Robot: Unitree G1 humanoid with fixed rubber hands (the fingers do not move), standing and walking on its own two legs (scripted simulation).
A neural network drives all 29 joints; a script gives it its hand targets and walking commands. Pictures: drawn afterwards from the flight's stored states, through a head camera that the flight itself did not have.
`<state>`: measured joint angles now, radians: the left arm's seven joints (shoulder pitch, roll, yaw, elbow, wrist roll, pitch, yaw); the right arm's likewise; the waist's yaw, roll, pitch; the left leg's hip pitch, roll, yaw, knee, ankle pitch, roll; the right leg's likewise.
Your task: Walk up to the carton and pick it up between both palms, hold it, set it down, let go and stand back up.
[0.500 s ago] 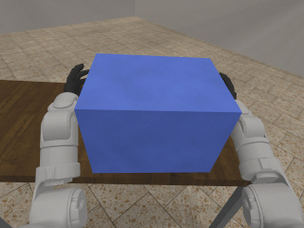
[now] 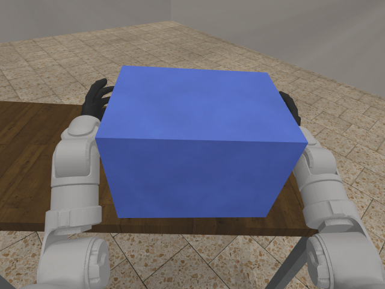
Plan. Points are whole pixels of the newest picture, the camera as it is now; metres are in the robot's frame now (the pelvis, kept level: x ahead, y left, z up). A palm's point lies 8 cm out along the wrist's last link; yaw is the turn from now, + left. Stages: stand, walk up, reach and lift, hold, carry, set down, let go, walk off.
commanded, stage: hold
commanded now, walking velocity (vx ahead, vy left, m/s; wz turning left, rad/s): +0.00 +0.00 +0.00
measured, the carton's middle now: (195, 142) +0.34 +0.00 +0.18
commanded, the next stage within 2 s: none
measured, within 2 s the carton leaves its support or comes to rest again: neither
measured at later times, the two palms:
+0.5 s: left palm (91, 124) +0.35 +0.20 +0.21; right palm (281, 122) +0.38 -0.18 +0.21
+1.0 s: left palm (93, 123) +0.35 +0.20 +0.21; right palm (285, 125) +0.37 -0.19 +0.21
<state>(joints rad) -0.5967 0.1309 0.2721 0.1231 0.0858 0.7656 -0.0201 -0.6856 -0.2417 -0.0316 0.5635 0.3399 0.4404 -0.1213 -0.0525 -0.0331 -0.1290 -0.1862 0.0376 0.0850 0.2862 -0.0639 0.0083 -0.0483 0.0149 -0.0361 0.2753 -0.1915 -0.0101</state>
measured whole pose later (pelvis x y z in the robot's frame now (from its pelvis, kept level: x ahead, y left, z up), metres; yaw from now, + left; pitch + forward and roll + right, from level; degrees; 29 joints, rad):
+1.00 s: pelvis +0.01 -0.01 +0.00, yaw +1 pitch -1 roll +0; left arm -0.58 0.14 0.28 0.13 0.07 0.76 -0.02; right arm -0.69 -0.24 -0.02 0.52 0.33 0.49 -0.14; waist -0.04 -0.03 -0.14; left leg -0.20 0.04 0.06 0.30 -0.07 0.00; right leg -0.06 0.02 -0.06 0.28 -0.20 -0.02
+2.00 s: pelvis +0.00 -0.01 +0.00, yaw +0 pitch -2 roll +0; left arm -0.63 0.13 0.30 0.19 0.08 0.75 -0.03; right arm -0.71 -0.23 -0.05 0.59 0.31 0.46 -0.12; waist -0.04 -0.02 -0.14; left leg -0.19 0.04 0.08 0.27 -0.05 0.00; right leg -0.06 0.02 -0.03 0.28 -0.19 -0.02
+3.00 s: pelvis +0.00 -0.01 +0.00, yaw +1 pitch -2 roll +0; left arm -0.61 0.14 0.29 0.14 0.08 0.76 -0.04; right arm -0.70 -0.23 -0.03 0.56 0.31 0.46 -0.13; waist -0.05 -0.03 -0.12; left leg -0.18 0.04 0.07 0.28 -0.06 0.00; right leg -0.04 0.02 -0.05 0.27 -0.20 -0.02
